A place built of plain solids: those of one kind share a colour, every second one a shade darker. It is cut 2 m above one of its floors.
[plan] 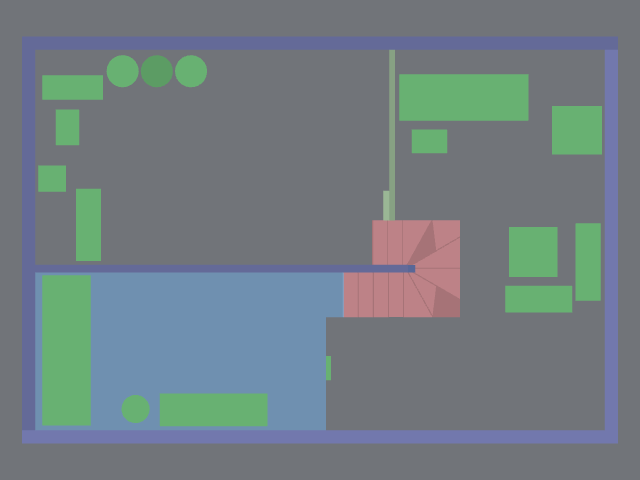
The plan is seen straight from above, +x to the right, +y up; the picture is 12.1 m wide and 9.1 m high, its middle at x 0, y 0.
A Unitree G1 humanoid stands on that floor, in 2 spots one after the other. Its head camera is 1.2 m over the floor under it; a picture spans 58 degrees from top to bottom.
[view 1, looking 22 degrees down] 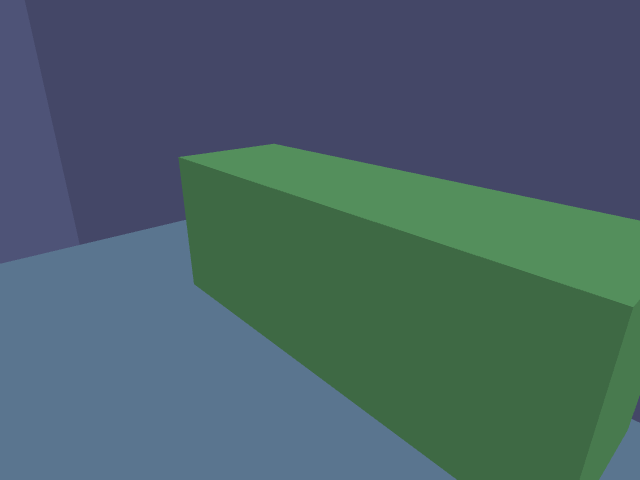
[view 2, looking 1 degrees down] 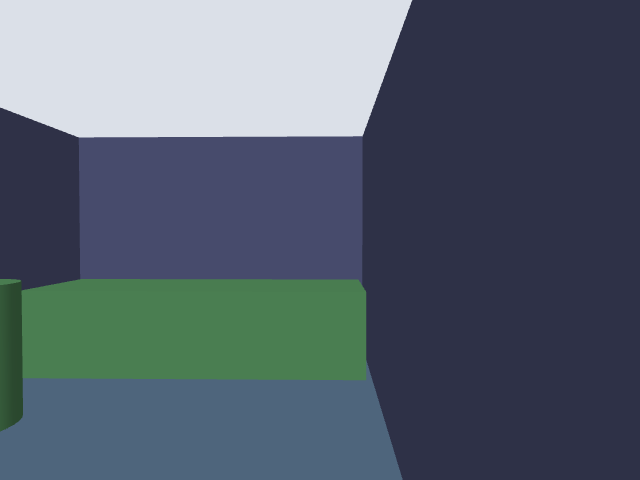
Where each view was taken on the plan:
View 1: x -3.18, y -1.94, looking -42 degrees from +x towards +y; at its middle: piece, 1.56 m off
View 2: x -0.86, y -0.98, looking -179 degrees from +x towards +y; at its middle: wall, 4.54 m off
